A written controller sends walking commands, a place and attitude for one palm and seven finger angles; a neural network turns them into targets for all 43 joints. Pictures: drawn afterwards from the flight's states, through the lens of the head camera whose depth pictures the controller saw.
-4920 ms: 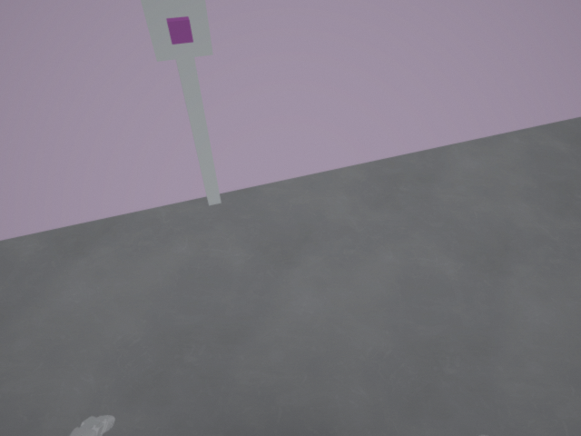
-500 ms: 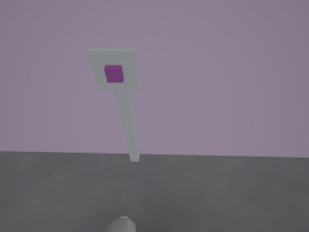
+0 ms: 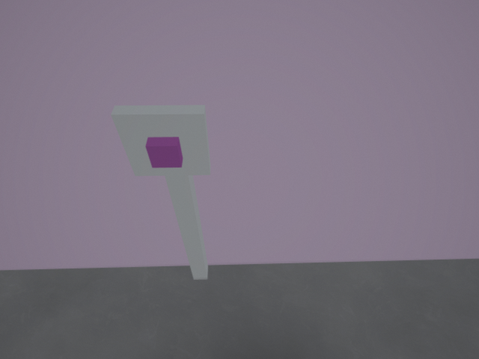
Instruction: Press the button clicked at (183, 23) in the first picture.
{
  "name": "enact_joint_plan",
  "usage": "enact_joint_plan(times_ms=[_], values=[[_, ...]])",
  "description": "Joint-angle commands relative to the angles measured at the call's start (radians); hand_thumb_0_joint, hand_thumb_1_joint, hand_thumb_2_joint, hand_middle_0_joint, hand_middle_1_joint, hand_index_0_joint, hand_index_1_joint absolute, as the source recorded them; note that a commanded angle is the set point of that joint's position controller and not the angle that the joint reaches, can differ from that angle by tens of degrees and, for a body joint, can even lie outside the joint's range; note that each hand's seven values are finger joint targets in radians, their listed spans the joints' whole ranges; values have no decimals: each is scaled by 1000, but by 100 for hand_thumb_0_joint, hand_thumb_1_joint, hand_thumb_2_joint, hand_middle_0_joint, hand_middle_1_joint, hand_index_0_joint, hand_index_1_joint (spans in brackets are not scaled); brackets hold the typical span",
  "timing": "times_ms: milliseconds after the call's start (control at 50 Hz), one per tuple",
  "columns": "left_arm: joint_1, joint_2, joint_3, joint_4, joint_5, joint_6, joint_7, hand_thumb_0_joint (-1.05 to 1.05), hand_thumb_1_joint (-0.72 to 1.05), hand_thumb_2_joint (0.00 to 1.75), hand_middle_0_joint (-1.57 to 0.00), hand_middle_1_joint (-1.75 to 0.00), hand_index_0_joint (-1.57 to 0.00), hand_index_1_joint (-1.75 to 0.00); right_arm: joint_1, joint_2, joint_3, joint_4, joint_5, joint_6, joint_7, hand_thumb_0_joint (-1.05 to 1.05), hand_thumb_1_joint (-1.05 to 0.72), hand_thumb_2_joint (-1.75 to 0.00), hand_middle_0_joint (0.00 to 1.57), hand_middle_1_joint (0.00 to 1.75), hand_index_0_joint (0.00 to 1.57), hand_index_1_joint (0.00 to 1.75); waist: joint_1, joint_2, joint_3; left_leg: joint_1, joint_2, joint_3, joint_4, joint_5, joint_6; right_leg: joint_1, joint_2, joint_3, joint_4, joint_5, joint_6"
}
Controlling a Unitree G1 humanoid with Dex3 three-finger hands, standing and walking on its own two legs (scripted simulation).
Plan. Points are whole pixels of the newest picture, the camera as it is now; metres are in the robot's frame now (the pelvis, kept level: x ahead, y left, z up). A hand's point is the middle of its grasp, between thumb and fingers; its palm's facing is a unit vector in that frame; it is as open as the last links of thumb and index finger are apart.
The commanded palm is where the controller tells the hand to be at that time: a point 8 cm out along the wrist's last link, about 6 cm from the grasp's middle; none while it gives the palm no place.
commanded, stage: come to a stop and stand still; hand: left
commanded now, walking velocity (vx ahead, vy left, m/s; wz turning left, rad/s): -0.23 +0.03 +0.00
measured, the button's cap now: (165, 151) +0.51 +0.19 +0.04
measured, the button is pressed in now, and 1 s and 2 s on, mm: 0 0 0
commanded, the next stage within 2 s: look again from close up in 1.22 s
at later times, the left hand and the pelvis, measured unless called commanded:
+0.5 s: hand out of the picture +0.05 +0.22 -0.19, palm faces +0.05 -0.98 -0.20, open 7.4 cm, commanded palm none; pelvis -0.02 +0.03 -0.01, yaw +1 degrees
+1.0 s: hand out of the picture -0.05 +0.18 -0.17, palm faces +0.00 -0.98 -0.18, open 7.3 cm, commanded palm none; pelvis -0.05 +0.02 +0.00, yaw -1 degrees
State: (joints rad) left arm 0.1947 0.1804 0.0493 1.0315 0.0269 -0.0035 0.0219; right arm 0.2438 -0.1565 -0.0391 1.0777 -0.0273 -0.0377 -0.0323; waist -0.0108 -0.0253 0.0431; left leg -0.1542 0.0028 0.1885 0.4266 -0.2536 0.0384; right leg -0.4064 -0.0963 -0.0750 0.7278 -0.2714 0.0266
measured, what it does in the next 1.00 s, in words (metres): steps on the spot: right foot, then left foot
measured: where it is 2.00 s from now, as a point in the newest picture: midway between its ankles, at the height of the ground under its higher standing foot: outside the picture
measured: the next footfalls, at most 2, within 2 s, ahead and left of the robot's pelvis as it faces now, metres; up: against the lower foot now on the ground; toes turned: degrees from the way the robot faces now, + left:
right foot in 0.04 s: +0.10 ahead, -0.13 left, +0.00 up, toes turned -7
left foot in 0.40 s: +0.07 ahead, +0.10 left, +0.00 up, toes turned +7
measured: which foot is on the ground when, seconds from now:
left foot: down 0.00-0.10, up 0.12-0.38, down 0.40-1.00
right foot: up 0.00-0.02, down 0.04-0.40, up 0.42-0.68, down 0.70-1.00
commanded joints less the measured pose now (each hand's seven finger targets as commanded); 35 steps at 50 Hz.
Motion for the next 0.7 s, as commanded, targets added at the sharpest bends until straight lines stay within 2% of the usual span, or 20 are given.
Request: enact_joint_plan(times_ms=[0,20,40,60,80,120,160,260,320,340,360,380,400,420,460,500,580,600,640,680], values=[[162,58,-4,15,-4,-2,5,0,90,90,-20,-30,-20,-30,9,-98,-15,-22,11,6,-2,0,-90,-90,20,30,20,30,55,46,-24,-62,198,-113,13,365,19,236,-12,28,-297,288,-3],[147,108,1,9,-2,-8,11,0,90,90,-20,-30,-20,-30,44,-73,-15,-19,18,11,1,0,-90,-90,20,30,20,30,32,-28,-43,-118,142,-98,49,212,-20,294,-90,124,-279,533,-38],[116,139,1,-5,-5,-8,13,0,90,90,-20,-30,-20,-30,73,-56,-14,-17,24,22,7,0,-90,-90,20,30,20,30,11,-45,-39,-131,99,-87,65,45,-42,276,-176,171,-260,669,-94],[101,158,8,-6,-7,-10,17,0,90,90,-20,-30,-20,-30,92,-44,-15,-5,23,39,7,0,-90,-90,20,30,20,30,4,-149,-74,-118,66,-75,124,-38,-59,282,-210,205,-270,780,-142],[102,163,13,-10,-11,-12,21,0,90,90,-20,-30,-20,-30,93,-50,-17,-3,21,50,4,0,-90,-90,20,30,20,30,15,-200,-106,-116,52,-72,209,-179,-66,298,-239,223,-297,878,-182],[75,168,23,-21,-7,-4,30,0,90,90,-20,-30,-20,-30,72,-59,-25,-17,24,62,-2,0,-90,-90,20,30,20,30,35,-166,-131,-191,39,-125,399,-307,-69,355,-271,232,-297,981,-240],[43,170,36,-38,-1,7,38,0,90,90,-20,-30,-20,-30,52,-58,-27,-30,26,69,-5,0,-90,-90,20,30,20,30,41,-98,-130,-239,31,-169,507,-323,-72,369,-284,219,-290,972,-261],[-32,167,50,-80,7,23,35,0,90,90,-20,-30,-20,-30,70,-43,-35,-52,23,80,2,0,-90,-90,20,30,20,30,19,-122,-128,-174,29,-168,398,-245,-80,269,-236,162,-317,687,-221],[-55,164,49,-89,2,31,27,0,90,90,-20,-30,-20,-30,135,-41,-30,-45,19,72,5,0,-90,-90,20,30,20,30,-14,-152,-128,-52,21,-120,164,-77,-75,170,-183,144,-306,377,-157],[-61,149,46,-91,-4,35,23,0,90,90,-20,-30,-20,-30,162,-49,-30,-37,16,64,8,0,-90,-90,20,30,20,30,-27,-117,-121,27,27,-114,46,16,-68,104,-150,128,-277,239,-118],[-46,110,36,-96,-11,41,17,0,90,90,-20,-30,-20,-30,152,-87,-32,-46,12,56,10,0,-90,-90,20,30,20,30,-21,22,-96,50,103,-214,-51,-5,-42,13,-71,85,-199,30,-73],[-48,57,30,-120,-19,49,11,0,90,90,-20,-30,-20,-30,110,-157,-42,-82,0,50,10,0,-90,-90,20,30,20,30,-16,281,-22,-94,284,-433,-191,-15,34,-38,39,2,-63,-154,-14],[-76,63,30,-121,-13,60,13,0,90,90,-20,-30,-20,-30,31,-178,-44,-109,-3,50,3,0,-90,-90,20,30,20,30,-20,340,30,-239,349,-516,-276,-67,98,-6,66,56,107,-236,-7],[-70,75,36,-102,-6,68,12,0,90,90,-20,-30,-20,-30,-19,-163,-36,-116,-5,50,-5,0,-90,-90,20,30,20,30,1,273,52,-290,317,-475,-279,-89,103,19,61,124,214,-208,-19],[20,74,36,-55,-2,61,1,0,90,90,-20,-30,-20,-30,-84,-134,-22,-120,-1,42,-11,0,-90,-90,20,30,20,30,48,165,19,-206,255,-361,-221,-17,102,-7,65,121,298,-146,-18],[49,61,22,-34,-3,49,0,0,90,90,-20,-30,-20,-30,-60,-131,-20,-109,3,33,-10,0,-90,-90,20,30,20,30,37,141,-12,-86,224,-313,-192,113,109,-17,56,99,225,-141,-3],[21,40,-8,-27,-10,32,4,0,90,90,-20,-30,-20,-30,29,-135,-24,-53,10,27,-12,0,-90,-90,20,30,20,30,-11,145,-55,102,245,-323,-141,380,129,45,39,53,-56,-180,8],[38,40,-11,-16,-13,29,7,0,90,90,-20,-30,-20,-30,40,-139,-24,-39,11,26,-10,0,-90,-90,20,30,20,30,-10,151,-74,126,242,-318,-127,429,124,77,43,49,-123,-156,5],[112,48,-17,23,-16,17,14,0,90,90,-20,-30,-20,-30,37,-137,-21,-24,21,24,-7,0,-90,-90,20,30,20,30,14,121,-112,124,212,-288,-69,470,87,191,38,42,-324,3,2],[128,89,-22,51,-14,-3,23,0,90,90,-20,-30,-20,-30,39,-97,-12,-18,32,18,-1,0,-90,-90,20,30,20,30,-4,32,-94,40,135,-231,-27,371,4,284,-43,135,-396,278,-35]])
